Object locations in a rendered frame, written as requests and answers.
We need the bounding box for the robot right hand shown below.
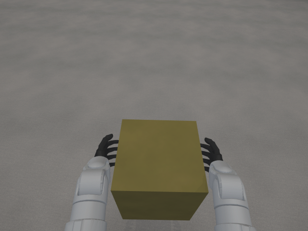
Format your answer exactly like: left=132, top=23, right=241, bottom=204
left=200, top=138, right=223, bottom=172

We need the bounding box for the carton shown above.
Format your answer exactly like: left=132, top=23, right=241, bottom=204
left=111, top=119, right=209, bottom=220

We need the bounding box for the robot left hand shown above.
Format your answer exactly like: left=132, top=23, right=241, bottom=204
left=94, top=134, right=119, bottom=167

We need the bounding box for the left robot forearm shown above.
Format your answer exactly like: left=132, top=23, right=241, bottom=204
left=64, top=156, right=110, bottom=231

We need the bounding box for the right robot forearm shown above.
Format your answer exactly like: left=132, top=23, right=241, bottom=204
left=208, top=160, right=257, bottom=231

